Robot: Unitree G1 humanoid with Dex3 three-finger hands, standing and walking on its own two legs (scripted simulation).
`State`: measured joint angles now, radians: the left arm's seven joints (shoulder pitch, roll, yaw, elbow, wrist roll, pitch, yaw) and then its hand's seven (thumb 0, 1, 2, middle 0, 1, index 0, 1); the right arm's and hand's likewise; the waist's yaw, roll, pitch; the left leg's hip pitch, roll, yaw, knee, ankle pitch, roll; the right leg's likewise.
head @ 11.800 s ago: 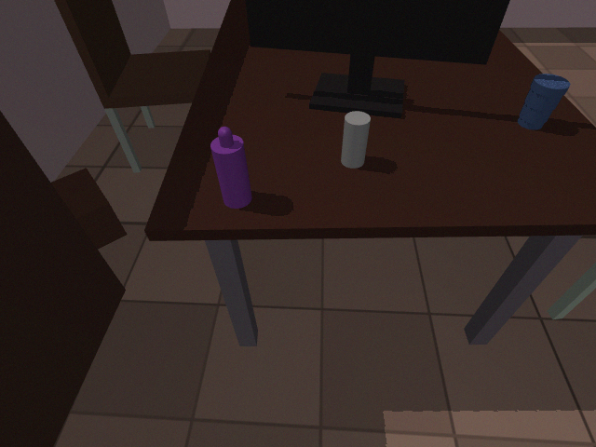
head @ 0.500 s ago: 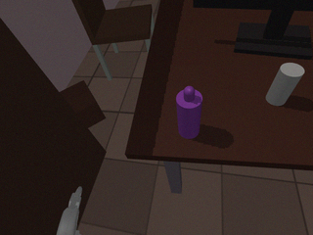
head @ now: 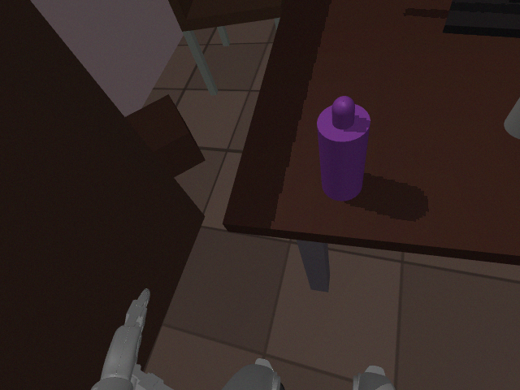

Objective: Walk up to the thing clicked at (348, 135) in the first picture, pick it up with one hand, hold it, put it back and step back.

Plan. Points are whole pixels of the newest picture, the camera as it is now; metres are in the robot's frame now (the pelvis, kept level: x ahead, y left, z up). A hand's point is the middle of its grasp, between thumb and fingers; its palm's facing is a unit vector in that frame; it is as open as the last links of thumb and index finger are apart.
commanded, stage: close in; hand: right
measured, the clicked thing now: out of the picture +0.53 -0.29 +0.09
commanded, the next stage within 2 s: rest palm in 0.52 s
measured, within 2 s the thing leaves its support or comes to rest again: leaves its support in 1.86 s
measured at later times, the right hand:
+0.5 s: hand out of the picture +0.51 -0.30 +0.10, palm faces +0.32 +0.95 +0.02, open 17.4 cm
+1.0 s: hand out of the picture +0.52 -0.28 +0.10, palm faces +0.33 +0.94 +0.01, open 16.4 cm
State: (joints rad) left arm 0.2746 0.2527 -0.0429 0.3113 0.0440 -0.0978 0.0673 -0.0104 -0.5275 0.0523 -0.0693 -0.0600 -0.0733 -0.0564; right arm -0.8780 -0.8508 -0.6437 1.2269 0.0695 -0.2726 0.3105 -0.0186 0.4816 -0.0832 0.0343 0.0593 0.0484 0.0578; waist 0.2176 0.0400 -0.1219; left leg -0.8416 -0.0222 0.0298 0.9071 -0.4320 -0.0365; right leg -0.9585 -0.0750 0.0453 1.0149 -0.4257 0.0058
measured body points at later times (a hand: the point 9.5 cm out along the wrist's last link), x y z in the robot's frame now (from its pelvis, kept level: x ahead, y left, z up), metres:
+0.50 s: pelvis +0.00 +0.00 +0.00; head +0.11 -0.05 +0.43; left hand +0.15 +0.26 -0.03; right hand +0.49 -0.35 +0.11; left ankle +0.00 +0.15 -0.68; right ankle +0.02 -0.12 -0.68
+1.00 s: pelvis +0.00 +0.01 -0.01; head +0.11 -0.04 +0.43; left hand +0.15 +0.27 -0.02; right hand +0.50 -0.33 +0.10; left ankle +0.00 +0.15 -0.68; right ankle +0.02 -0.12 -0.68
